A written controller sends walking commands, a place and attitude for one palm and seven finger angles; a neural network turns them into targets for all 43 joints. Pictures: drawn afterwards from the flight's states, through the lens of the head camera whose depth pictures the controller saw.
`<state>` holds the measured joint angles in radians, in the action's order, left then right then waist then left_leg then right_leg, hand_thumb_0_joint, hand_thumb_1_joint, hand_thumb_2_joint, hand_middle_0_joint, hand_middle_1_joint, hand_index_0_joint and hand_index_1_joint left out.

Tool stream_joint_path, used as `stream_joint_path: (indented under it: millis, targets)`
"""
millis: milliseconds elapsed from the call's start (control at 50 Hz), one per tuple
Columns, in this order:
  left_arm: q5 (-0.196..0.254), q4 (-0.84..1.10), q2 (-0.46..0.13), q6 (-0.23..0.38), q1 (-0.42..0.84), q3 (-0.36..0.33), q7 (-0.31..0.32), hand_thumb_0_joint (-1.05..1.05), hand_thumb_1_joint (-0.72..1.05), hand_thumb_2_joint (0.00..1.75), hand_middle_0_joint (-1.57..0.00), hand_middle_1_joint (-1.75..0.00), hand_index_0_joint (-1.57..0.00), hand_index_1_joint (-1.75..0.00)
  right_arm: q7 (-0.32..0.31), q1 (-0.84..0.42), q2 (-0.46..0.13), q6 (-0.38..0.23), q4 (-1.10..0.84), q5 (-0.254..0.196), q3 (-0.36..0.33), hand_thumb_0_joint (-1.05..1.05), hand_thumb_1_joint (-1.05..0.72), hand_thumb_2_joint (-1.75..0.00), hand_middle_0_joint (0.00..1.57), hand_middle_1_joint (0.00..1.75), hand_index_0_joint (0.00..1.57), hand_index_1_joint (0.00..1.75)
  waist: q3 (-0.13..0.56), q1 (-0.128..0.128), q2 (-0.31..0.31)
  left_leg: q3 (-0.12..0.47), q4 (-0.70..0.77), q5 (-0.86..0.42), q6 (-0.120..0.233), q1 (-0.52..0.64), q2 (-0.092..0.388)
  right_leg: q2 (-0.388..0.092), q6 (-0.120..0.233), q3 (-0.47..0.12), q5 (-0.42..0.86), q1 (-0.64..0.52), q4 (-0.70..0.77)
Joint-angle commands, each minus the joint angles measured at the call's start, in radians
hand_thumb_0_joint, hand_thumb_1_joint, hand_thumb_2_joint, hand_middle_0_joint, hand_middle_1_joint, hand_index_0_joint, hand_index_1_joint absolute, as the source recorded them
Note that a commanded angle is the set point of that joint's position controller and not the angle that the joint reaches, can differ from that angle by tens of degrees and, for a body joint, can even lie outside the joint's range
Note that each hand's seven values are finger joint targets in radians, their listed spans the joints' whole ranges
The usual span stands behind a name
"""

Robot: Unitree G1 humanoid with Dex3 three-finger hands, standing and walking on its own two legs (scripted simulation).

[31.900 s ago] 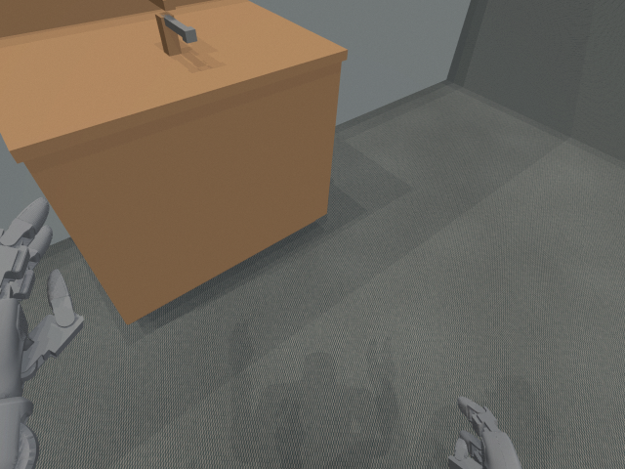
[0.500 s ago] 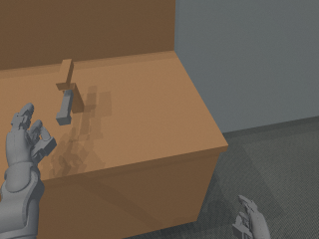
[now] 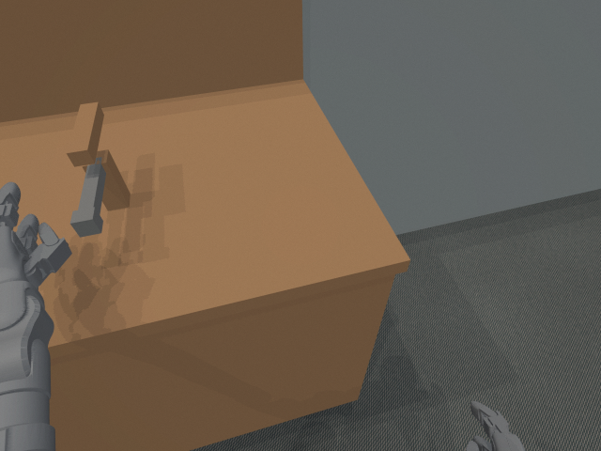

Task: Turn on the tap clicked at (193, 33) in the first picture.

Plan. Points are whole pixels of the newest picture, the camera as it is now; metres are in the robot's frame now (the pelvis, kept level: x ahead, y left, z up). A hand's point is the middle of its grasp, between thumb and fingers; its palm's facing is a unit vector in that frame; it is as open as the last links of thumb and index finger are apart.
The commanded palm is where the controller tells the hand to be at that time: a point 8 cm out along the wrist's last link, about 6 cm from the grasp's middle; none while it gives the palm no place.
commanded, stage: reach beside the lever's end, fingers flat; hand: left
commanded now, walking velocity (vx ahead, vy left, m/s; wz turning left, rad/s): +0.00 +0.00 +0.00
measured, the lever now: (87, 222) +0.37 +0.32 +0.12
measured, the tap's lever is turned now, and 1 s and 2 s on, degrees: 0 2 27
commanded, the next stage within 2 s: push the lever round in 0.50 s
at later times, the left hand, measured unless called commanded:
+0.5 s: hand (68, 245) +0.33 +0.33 +0.11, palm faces +0.53 -0.84 -0.11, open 7.8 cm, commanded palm +0.28 +0.36 +0.12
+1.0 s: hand (80, 243) +0.33 +0.31 +0.12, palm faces +0.54 -0.84 -0.09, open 7.8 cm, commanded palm +0.29 +0.34 +0.12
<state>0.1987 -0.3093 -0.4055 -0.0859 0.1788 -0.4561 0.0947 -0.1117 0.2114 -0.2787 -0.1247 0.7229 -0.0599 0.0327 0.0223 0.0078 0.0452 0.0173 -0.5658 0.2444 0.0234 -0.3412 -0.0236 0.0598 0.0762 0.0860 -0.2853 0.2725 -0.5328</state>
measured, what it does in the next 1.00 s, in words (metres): stands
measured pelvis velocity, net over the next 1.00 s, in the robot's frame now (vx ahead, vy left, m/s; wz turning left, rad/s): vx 0.00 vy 0.01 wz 0.00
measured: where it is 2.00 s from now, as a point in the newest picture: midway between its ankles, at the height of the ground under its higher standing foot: outside the picture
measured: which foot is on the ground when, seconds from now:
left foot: down 0.00-1.00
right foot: down 0.00-1.00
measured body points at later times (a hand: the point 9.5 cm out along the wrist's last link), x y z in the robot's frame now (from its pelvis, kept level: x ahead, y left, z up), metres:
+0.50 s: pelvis +0.02 +0.01 +0.00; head +0.03 +0.00 +0.45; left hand +0.30 +0.37 +0.12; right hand +0.15 -0.24 -0.10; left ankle +0.03 +0.11 -0.73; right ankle +0.00 -0.07 -0.73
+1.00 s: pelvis +0.00 +0.01 +0.00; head +0.01 +0.00 +0.45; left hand +0.30 +0.35 +0.13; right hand +0.17 -0.23 -0.09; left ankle +0.03 +0.11 -0.73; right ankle +0.00 -0.07 -0.73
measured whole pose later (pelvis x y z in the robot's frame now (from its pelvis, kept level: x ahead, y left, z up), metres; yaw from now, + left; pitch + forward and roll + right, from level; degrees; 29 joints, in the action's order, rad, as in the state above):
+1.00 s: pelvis +0.00 +0.01 +0.00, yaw +0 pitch +1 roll -1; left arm 0.16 -0.27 -0.33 -0.06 0.18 -0.39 0.15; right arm -0.09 0.19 -0.24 -0.11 0.69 -0.05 0.04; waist 0.04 0.02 0.03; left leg 0.01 -0.57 0.25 0.04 -0.34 -0.04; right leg 0.04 0.06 0.08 -0.30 0.27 -0.54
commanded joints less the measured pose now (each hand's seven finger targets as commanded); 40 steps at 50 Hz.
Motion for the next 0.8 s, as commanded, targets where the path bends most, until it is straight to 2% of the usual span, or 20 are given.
stream_joint_path:
  millis: [0,20,40,80,100,140,180,200,220,260,300,380,400,460,480,560,660,680,760,780]
  targets:
    - [-0.006,0.139,-0.319,0.119,0.364,-0.074,-0.014,0.0,0.9,0.9,-0.15,-0.15,-0.15,-0.15,-0.008,-0.071,-0.131,-0.048,-0.133,-0.002,-0.048,0.0,-0.9,-0.9,0.2,0.3,0.2,0.3,0.198,-0.015,0.004,0.029,0.047,-0.074,0.025,0.061,0.0,-0.056,-0.06,-0.096,0.142,0.0,0.087]
    - [-0.007,0.111,-0.355,0.122,0.375,-0.097,-0.019,0.0,0.9,0.9,-0.15,-0.15,-0.15,-0.15,-0.009,-0.064,-0.135,-0.047,-0.129,-0.003,-0.05,0.0,-0.9,-0.9,0.2,0.3,0.2,0.3,0.2,-0.014,0.01,0.028,0.041,-0.071,0.025,0.048,0.0,-0.058,-0.06,-0.102,0.14,-0.001,0.088]
    - [-0.004,0.097,-0.346,0.128,0.397,-0.081,-0.029,0.0,0.9,0.9,-0.15,-0.15,-0.15,-0.15,-0.01,-0.059,-0.137,-0.047,-0.13,-0.002,-0.051,0.0,-0.9,-0.9,0.2,0.3,0.2,0.3,0.209,-0.023,-0.011,0.024,0.032,-0.074,0.027,0.044,-0.001,-0.061,-0.065,-0.106,0.154,-0.003,0.085]
    - [-0.012,0.065,-0.402,0.139,0.399,-0.127,-0.036,0.0,0.9,0.9,-0.15,-0.15,-0.15,-0.15,-0.009,-0.047,-0.138,-0.042,-0.122,-0.005,-0.053,0.0,-0.9,-0.9,0.2,0.3,0.2,0.3,0.229,-0.01,0.03,0.023,0.024,-0.084,0.026,0.033,-0.001,-0.063,-0.063,-0.111,0.168,-0.015,0.077]
    - [-0.013,0.08,-0.366,0.147,0.428,-0.085,-0.043,0.0,0.9,0.9,-0.15,-0.15,-0.15,-0.15,-0.008,-0.044,-0.136,-0.043,-0.131,-0.003,-0.052,0.0,-0.9,-0.9,0.2,0.3,0.2,0.3,0.247,-0.021,0.047,0.023,0.024,-0.089,0.026,0.048,-0.002,-0.062,-0.062,-0.106,0.17,-0.008,0.069]
    - [-0.015,0.086,-0.363,0.164,0.415,-0.083,-0.051,0.0,0.9,0.9,-0.15,-0.15,-0.15,-0.15,-0.003,-0.034,-0.135,-0.047,-0.136,-0.001,-0.056,0.0,-0.9,-0.9,0.2,0.3,0.2,0.3,0.275,-0.009,0.086,0.026,0.02,-0.123,0.024,0.074,0.0,-0.055,-0.054,-0.1,0.197,-0.01,0.06]
    - [-0.017,0.097,-0.36,0.18,0.377,-0.094,-0.048,0.0,0.9,0.9,-0.15,-0.15,-0.15,-0.15,0.001,-0.028,-0.133,-0.047,-0.138,-0.001,-0.059,0.0,-0.9,-0.9,0.2,0.3,0.2,0.3,0.292,-0.001,0.088,0.032,0.019,-0.158,0.023,0.095,0.005,-0.05,-0.05,-0.09,0.224,-0.016,0.05]
    - [-0.011,0.107,-0.331,0.187,0.361,-0.078,-0.05,0.0,0.9,0.9,-0.15,-0.15,-0.15,-0.15,0.004,-0.019,-0.134,-0.049,-0.144,0.002,-0.061,0.0,-0.9,-0.9,0.2,0.3,0.2,0.3,0.301,-0.002,0.058,0.034,0.018,-0.183,0.023,0.102,0.006,-0.048,-0.052,-0.086,0.255,-0.023,0.044]
    - [-0.007,0.095,-0.349,0.186,0.309,-0.106,-0.05,0.0,0.9,0.9,-0.15,-0.15,-0.15,-0.15,0.006,-0.012,-0.138,-0.047,-0.147,0.001,-0.065,0.0,-0.9,-0.9,0.2,0.3,0.2,0.3,0.311,0.011,0.04,0.037,0.019,-0.202,0.022,0.1,0.009,-0.044,-0.051,-0.08,0.269,-0.034,0.039]
    - [0.006,0.109,-0.33,0.178,0.247,-0.111,-0.052,0.0,0.9,0.9,-0.15,-0.15,-0.15,-0.15,0.009,-0.016,-0.137,-0.045,-0.16,-0.001,-0.068,0.0,-0.9,-0.9,0.2,0.3,0.2,0.3,0.303,0.022,0.008,0.033,0.024,-0.218,0.021,0.092,0.009,-0.044,-0.055,-0.075,0.29,-0.046,0.038]
    - [0.009,0.116,-0.303,0.169,0.246,-0.1,-0.045,0.0,0.9,0.9,-0.15,-0.15,-0.15,-0.15,0.009,-0.02,-0.135,-0.042,-0.16,-0.004,-0.066,0.0,-0.9,-0.9,0.2,0.3,0.2,0.3,0.267,0.015,-0.007,0.035,0.033,-0.216,0.02,0.093,0.012,-0.043,-0.056,-0.069,0.286,-0.031,0.042]
    - [0.0,0.226,-0.312,0.163,0.179,-0.126,-0.024,0.0,0.9,0.9,-0.15,-0.15,-0.15,-0.15,0.013,-0.037,-0.128,-0.042,-0.174,0.0,-0.068,0.0,-0.9,-0.9,0.2,0.3,0.2,0.3,0.267,0.038,0.048,0.034,0.037,-0.278,0.015,0.125,0.016,-0.042,-0.05,-0.064,0.31,-0.043,0.038]
    - [-0.002,0.249,-0.286,0.163,0.188,-0.103,-0.018,0.0,0.9,0.9,-0.15,-0.15,-0.15,-0.15,0.015,-0.036,-0.127,-0.045,-0.176,0.003,-0.067,0.0,-0.9,-0.9,0.2,0.3,0.2,0.3,0.258,0.027,0.037,0.037,0.038,-0.292,0.013,0.133,0.017,-0.041,-0.051,-0.063,0.318,-0.035,0.037]
    - [-0.003,0.289,-0.293,0.169,0.212,-0.111,-0.007,0.0,0.9,0.9,-0.15,-0.15,-0.15,-0.15,0.012,-0.043,-0.126,-0.047,-0.167,0.007,-0.069,0.0,-0.9,-0.9,0.2,0.3,0.2,0.3,0.245,0.013,0.043,0.042,0.041,-0.273,0.008,0.148,0.02,-0.036,-0.049,-0.061,0.28,-0.01,0.042]
    - [-0.012,0.319,-0.288,0.176,0.233,-0.1,-0.002,0.0,0.9,0.9,-0.15,-0.15,-0.15,-0.15,0.01,-0.053,-0.121,-0.047,-0.162,0.006,-0.064,0.0,-0.9,-0.9,0.2,0.3,0.2,0.3,0.234,0.013,0.069,0.045,0.044,-0.268,0.005,0.157,0.022,-0.038,-0.046,-0.06,0.263,-0.004,0.043]
    - [-0.004,0.316,-0.22,0.167,0.253,-0.033,-0.018,0.0,0.9,0.9,-0.15,-0.15,-0.15,-0.15,0.003,-0.061,-0.121,-0.058,-0.152,0.007,-0.063,0.0,-0.9,-0.9,0.2,0.3,0.2,0.3,0.231,-0.006,0.071,0.054,0.046,-0.253,-0.004,0.189,0.023,-0.037,-0.044,-0.057,0.233,0.029,0.047]
    - [0.004,0.273,-0.169,0.11,0.264,0.025,-0.037,0.0,0.9,0.9,-0.15,-0.15,-0.15,-0.15,-0.008,-0.081,-0.121,-0.057,-0.156,-0.006,-0.056,0.0,-0.9,-0.9,0.2,0.3,0.2,0.3,0.2,-0.007,0.018,0.071,0.073,-0.182,-0.012,0.172,0.023,-0.039,-0.043,-0.048,0.175,0.042,0.063]
    - [-0.001,0.277,-0.155,0.105,0.288,0.037,-0.031,0.0,0.9,0.9,-0.15,-0.15,-0.15,-0.15,-0.009,-0.087,-0.115,-0.056,-0.152,-0.009,-0.053,0.0,-0.9,-0.9,0.2,0.3,0.2,0.3,0.183,-0.008,0.044,0.077,0.079,-0.162,-0.014,0.179,0.025,-0.04,-0.041,-0.05,0.162,0.053,0.067]
    - [-0.014,0.291,-0.156,0.087,0.322,0.045,0.005,0.0,0.9,0.9,-0.15,-0.15,-0.15,-0.15,-0.007,-0.094,-0.115,-0.054,-0.162,-0.002,-0.051,0.0,-0.9,-0.9,0.2,0.3,0.2,0.3,0.208,-0.003,0.027,0.078,0.083,-0.155,-0.017,0.18,0.021,-0.042,-0.041,-0.05,0.158,0.042,0.067]
    - [-0.023,0.302,-0.187,0.094,0.305,0.005,0.025,0.0,0.9,0.9,-0.15,-0.15,-0.15,-0.15,-0.004,-0.094,-0.11,-0.051,-0.158,0.002,-0.051,0.0,-0.9,-0.9,0.2,0.3,0.2,0.3,0.219,0.013,0.04,0.082,0.085,-0.159,-0.02,0.183,0.023,-0.041,-0.039,-0.05,0.158,0.03,0.066]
